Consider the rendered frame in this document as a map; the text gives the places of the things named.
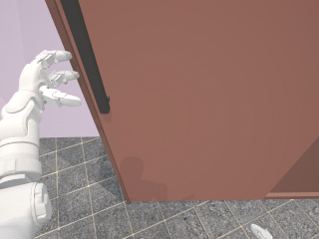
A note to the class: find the left robot upper arm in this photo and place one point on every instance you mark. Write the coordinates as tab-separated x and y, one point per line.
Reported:
23	210

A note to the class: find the left robot hand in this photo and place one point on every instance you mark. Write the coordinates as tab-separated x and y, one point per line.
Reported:
34	79

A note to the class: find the robot left forearm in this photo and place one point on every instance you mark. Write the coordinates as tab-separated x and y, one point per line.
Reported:
20	140

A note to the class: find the right robot hand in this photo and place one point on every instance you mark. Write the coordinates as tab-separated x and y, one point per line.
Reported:
260	233

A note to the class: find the handle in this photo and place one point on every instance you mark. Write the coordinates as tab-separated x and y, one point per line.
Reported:
82	40

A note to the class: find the wardrobe door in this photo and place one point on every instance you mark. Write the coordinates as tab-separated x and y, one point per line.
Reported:
209	99
303	176

